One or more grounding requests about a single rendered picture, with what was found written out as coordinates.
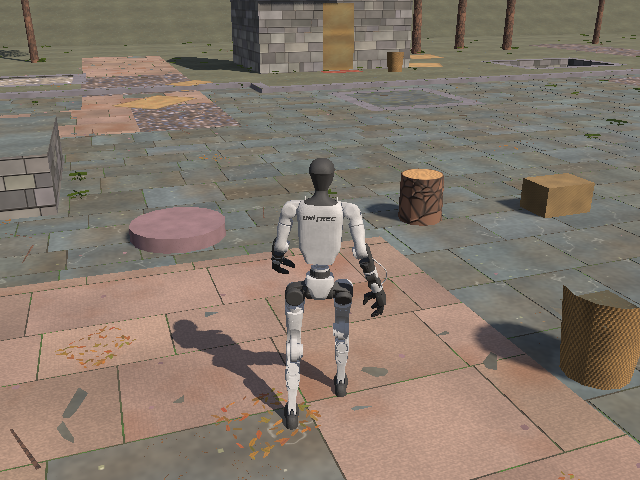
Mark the robot left thigh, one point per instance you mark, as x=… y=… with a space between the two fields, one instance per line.
x=295 y=294

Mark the left robot foot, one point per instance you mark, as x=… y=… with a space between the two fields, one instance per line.
x=291 y=420

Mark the robot right hand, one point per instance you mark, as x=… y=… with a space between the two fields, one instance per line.
x=379 y=304

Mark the robot left hand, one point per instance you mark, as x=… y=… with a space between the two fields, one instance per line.
x=286 y=262

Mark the robot left upper arm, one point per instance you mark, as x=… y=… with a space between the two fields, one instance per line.
x=285 y=223

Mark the robot right forearm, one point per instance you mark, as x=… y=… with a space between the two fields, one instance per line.
x=370 y=272

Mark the robot right upper arm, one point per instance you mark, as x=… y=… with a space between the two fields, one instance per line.
x=353 y=213

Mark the robot left forearm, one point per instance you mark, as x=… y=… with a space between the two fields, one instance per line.
x=277 y=257

